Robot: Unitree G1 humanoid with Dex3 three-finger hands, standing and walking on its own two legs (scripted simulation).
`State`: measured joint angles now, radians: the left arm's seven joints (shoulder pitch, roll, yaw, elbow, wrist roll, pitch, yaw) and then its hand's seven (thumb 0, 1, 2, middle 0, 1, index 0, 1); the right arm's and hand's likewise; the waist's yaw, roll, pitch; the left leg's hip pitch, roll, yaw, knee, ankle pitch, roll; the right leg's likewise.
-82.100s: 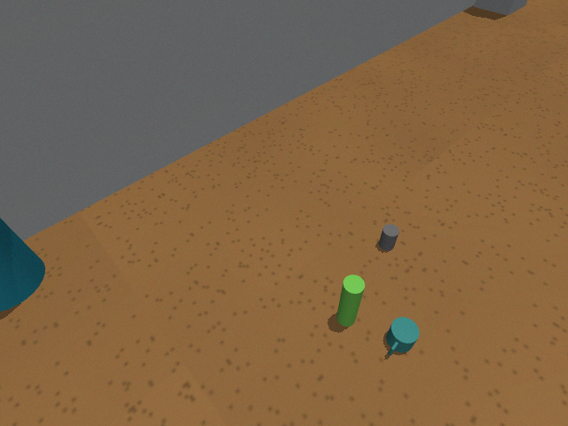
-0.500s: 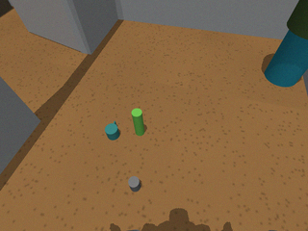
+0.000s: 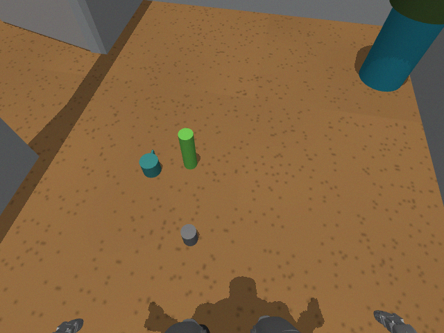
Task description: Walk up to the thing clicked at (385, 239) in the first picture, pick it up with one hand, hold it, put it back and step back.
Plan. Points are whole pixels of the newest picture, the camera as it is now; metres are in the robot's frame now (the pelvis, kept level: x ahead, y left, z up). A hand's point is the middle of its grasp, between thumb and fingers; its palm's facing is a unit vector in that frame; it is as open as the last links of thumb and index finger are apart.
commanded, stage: step back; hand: left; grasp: from above
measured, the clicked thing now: (189, 235) +0.52 +0.14 -0.71
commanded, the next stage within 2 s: none
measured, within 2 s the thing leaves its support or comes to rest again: neither
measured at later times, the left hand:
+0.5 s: hand out of the picture -0.01 +0.27 -0.15, palm faces +0.04 -0.93 -0.37, open 7.4 cm
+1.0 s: hand out of the picture -0.22 +0.21 -0.12, palm faces -0.01 -0.90 -0.43, open 7.4 cm
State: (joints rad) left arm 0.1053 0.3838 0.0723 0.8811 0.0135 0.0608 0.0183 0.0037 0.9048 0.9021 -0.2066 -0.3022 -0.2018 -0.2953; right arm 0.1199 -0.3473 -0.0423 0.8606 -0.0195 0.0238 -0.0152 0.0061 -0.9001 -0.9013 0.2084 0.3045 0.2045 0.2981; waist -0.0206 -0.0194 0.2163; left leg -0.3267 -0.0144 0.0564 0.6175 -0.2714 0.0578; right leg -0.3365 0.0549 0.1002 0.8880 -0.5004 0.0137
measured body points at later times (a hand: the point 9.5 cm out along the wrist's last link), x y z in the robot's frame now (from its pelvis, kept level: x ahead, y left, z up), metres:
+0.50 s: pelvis -0.13 +0.00 -0.01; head -0.06 +0.02 +0.44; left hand -0.01 +0.31 -0.13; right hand -0.02 -0.31 -0.11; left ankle -0.12 +0.11 -0.73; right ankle -0.05 -0.12 -0.71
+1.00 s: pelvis -0.28 -0.06 +0.00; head -0.24 -0.10 +0.45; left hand -0.22 +0.25 -0.09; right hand -0.17 -0.38 -0.13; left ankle -0.25 +0.10 -0.65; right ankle -0.27 -0.17 -0.73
